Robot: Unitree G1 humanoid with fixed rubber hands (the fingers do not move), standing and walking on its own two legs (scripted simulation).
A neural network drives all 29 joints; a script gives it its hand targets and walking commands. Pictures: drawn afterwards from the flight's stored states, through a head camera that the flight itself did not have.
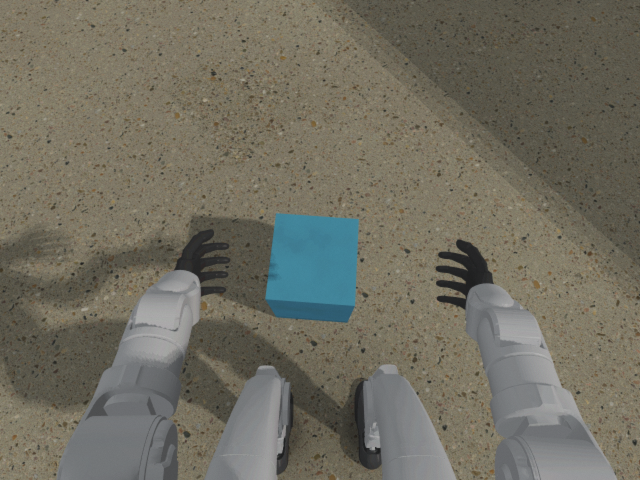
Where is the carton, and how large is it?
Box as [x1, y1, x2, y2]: [265, 213, 358, 322]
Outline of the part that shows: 276,213 265,297 275,315 278,317 346,322 354,306 358,219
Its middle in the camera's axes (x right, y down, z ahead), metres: -0.02 +0.09 +1.02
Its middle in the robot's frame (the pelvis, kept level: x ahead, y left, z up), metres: +0.49 +0.03 -0.56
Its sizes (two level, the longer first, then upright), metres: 0.210 0.200 0.250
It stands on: the floor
